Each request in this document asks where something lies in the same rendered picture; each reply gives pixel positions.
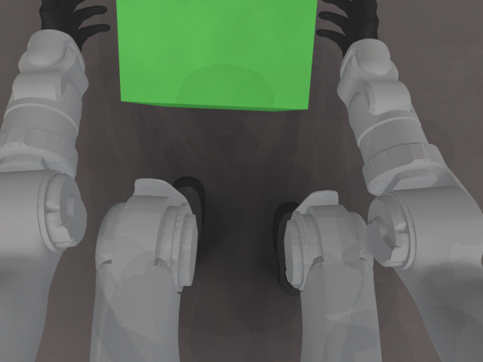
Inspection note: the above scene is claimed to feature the left robot thigh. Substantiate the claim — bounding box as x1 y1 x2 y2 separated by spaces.
90 195 198 362

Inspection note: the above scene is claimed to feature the right robot upper arm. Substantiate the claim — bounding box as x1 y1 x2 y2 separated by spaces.
365 186 483 362

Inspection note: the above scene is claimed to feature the left robot forearm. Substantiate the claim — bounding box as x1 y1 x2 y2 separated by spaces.
0 29 88 179

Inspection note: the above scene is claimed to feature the right robot forearm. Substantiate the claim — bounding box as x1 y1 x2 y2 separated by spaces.
337 38 483 218

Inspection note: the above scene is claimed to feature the robot left foot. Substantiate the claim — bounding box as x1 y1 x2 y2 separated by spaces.
172 176 205 267

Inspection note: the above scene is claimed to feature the robot left hand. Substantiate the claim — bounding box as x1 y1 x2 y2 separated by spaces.
39 0 110 52

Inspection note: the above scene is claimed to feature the robot right hand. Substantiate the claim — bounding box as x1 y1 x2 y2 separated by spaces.
316 0 379 58

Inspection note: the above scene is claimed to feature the carton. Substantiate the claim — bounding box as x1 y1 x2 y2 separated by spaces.
116 0 318 112

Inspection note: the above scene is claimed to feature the left robot upper arm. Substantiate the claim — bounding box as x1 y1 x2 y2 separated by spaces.
0 169 87 362

